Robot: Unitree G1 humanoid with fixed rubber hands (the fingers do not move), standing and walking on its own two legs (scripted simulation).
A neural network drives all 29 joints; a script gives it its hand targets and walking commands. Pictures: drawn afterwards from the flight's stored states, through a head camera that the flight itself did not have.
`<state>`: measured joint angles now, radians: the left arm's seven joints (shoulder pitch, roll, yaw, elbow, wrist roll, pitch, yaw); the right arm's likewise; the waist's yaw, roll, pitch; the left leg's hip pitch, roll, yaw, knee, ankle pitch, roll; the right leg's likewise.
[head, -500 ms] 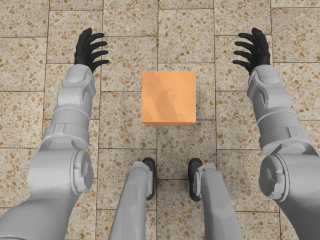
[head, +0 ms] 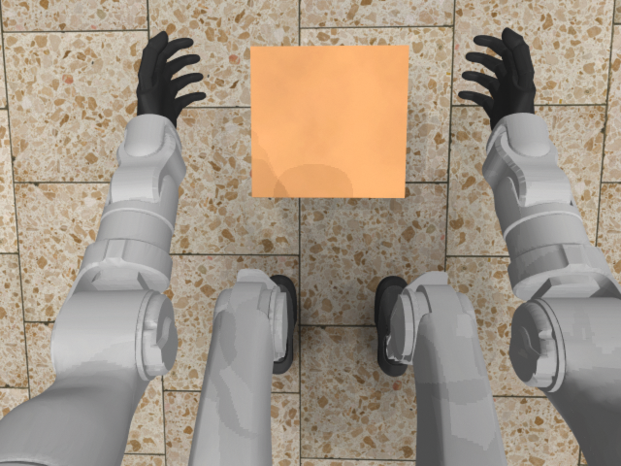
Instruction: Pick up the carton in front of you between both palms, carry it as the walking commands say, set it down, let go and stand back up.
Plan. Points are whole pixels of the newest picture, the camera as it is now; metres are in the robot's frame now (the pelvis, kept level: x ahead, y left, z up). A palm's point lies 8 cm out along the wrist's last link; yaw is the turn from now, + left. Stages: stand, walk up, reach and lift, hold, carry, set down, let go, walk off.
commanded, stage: reach and lift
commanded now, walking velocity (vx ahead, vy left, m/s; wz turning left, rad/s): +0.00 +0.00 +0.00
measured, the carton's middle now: (327, 138) +0.49 +0.02 -0.37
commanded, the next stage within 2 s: none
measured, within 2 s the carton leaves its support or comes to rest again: leaves its support in 1.28 s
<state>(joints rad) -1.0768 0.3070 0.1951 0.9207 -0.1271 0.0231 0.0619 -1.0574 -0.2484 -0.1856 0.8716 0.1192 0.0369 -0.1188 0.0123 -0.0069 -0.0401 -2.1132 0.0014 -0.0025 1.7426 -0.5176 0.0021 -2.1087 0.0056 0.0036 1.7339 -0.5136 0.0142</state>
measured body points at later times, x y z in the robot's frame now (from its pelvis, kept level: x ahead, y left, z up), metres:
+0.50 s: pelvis -0.04 +0.00 -0.13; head +0.34 +0.01 +0.11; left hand +0.51 +0.21 -0.32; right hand +0.52 -0.17 -0.32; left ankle +0.09 +0.12 -0.46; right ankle +0.09 -0.12 -0.46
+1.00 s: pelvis -0.03 +0.00 -0.12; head +0.34 +0.02 +0.13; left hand +0.51 +0.18 -0.31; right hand +0.52 -0.13 -0.30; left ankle +0.09 +0.12 -0.46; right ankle +0.09 -0.12 -0.46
